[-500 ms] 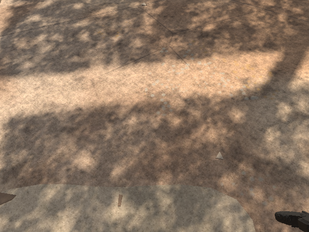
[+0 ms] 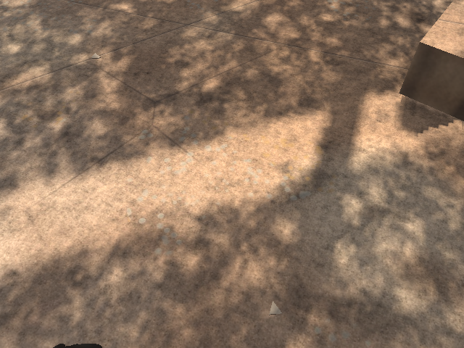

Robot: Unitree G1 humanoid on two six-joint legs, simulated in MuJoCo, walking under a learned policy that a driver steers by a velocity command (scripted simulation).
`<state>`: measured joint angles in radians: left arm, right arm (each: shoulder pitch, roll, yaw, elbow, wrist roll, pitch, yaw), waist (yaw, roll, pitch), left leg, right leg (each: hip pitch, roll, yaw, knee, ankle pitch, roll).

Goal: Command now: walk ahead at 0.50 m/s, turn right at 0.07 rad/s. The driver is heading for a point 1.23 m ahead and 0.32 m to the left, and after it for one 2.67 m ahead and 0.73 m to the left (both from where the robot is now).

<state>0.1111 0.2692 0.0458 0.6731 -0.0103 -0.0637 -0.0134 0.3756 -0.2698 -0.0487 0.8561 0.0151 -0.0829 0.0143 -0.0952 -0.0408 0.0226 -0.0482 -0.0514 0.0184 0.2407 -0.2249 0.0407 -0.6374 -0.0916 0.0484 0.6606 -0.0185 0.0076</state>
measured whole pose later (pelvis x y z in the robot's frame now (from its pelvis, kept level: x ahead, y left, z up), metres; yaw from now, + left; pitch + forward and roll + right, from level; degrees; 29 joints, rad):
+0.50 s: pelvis +0.27 -0.04 +0.00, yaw +12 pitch +1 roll -3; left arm 0.32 0.27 0.07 0.84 0.01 -0.09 0.00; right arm 0.16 -0.29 -0.06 0.76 0.02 -0.03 0.02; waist 0.06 0.04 0.02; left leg -0.69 0.11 -0.05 0.79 0.01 0.00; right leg 0.01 0.03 -0.20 0.22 -0.25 -0.02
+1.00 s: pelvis +0.53 +0.08 +0.00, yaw +29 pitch +2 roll +0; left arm 0.05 0.29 0.06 0.72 0.01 -0.09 -0.01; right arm 0.33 -0.28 -0.07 0.72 0.02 -0.04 -0.01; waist -0.06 -0.03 0.04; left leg -0.14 -0.11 -0.12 0.35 -0.23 0.08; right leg -0.65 -0.08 0.10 0.66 0.01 0.07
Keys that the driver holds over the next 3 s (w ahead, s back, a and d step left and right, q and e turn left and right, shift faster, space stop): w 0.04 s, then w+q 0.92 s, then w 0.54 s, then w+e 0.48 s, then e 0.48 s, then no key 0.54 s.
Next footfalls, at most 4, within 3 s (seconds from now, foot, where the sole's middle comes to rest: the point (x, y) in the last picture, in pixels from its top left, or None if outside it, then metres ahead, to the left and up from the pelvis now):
0.14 right None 0.25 -0.15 -0.78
0.66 left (168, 345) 0.50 0.15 -0.78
1.14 right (187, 238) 0.84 0.08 -0.78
1.66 left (79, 220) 0.94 0.44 -0.78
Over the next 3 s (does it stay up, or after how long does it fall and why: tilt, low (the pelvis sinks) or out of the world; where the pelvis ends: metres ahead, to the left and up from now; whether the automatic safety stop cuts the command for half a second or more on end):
stays up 1.20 0.41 -0.01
